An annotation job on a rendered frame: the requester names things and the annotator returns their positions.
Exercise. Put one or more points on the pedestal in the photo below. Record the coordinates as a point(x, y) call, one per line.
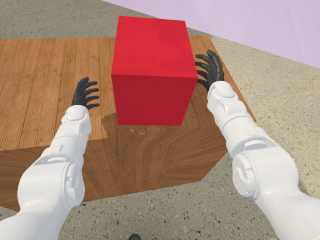
point(38, 78)

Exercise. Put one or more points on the robot left forearm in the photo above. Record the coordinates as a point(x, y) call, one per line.
point(70, 141)

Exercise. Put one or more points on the robot right forearm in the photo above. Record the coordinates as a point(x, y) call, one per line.
point(235, 123)

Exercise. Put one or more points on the left robot hand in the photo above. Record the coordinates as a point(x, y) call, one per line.
point(80, 93)

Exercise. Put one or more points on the carton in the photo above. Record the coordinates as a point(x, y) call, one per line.
point(153, 71)

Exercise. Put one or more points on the robot right upper arm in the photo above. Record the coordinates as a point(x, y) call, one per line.
point(269, 177)

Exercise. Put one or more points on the robot left upper arm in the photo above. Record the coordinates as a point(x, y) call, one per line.
point(47, 193)

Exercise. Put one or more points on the right robot hand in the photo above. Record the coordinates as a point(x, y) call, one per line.
point(214, 69)

